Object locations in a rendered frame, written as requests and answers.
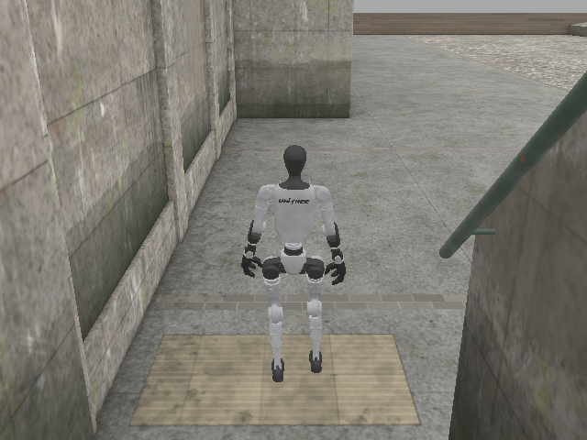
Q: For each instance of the right robot hand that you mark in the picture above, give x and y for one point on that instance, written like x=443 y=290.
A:
x=341 y=270

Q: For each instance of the right robot foot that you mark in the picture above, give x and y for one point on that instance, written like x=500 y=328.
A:
x=315 y=364

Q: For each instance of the left robot forearm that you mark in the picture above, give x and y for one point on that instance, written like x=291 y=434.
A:
x=252 y=243

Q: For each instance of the left robot hand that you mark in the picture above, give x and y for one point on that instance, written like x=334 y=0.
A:
x=246 y=263

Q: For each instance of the left robot upper arm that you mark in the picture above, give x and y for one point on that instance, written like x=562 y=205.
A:
x=265 y=194

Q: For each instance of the left robot shin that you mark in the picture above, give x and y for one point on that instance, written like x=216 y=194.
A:
x=275 y=332

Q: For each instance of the right robot forearm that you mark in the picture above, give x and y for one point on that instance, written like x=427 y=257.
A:
x=335 y=247

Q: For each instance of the right robot upper arm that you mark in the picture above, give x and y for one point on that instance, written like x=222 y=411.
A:
x=327 y=211

